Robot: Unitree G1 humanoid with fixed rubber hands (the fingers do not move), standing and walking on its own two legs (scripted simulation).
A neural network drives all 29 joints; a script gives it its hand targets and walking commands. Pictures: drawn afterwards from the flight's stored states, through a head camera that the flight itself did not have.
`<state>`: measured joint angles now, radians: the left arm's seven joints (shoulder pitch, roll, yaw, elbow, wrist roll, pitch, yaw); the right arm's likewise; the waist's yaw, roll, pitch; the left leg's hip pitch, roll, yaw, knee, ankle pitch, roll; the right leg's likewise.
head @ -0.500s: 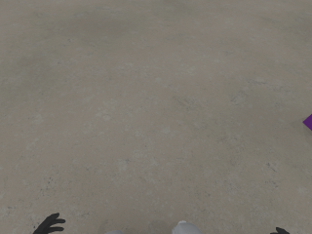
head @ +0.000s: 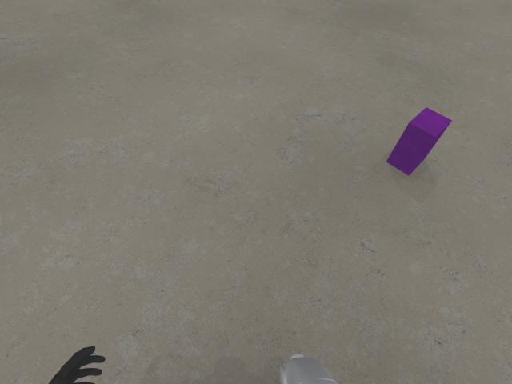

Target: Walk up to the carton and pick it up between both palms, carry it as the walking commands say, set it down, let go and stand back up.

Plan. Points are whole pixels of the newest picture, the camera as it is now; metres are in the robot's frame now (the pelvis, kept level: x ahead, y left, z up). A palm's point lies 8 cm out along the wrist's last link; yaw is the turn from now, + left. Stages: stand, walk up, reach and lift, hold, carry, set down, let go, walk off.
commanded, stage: walk up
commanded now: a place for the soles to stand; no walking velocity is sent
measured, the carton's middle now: (417, 142) +1.39 -0.88 -0.61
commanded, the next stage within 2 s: none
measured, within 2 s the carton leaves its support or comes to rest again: neither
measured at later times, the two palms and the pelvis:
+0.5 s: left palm (153, 229) +0.42 +0.25 -0.13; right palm (467, 338) +0.21 -0.34 -0.06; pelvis +0.23 -0.01 +0.00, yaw -16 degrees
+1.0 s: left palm (219, 145) +0.71 +0.13 -0.13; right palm (454, 248) +0.40 -0.40 -0.07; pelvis +0.47 -0.08 -0.01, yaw -27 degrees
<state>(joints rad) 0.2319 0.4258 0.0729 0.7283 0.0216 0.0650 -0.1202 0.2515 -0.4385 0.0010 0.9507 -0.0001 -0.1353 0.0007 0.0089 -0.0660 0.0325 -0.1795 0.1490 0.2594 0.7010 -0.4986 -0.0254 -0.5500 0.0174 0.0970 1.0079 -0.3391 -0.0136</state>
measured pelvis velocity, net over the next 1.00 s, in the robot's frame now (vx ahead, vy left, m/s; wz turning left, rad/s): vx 0.47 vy -0.08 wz -0.46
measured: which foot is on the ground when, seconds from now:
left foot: down 0.00-0.16, up 0.18-0.34, down 0.36-0.68, up 0.70-0.88, down 0.90-1.00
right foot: up 0.00-0.14, down 0.16-0.36, up 0.38-0.66, down 0.68-0.90, up 0.92-1.00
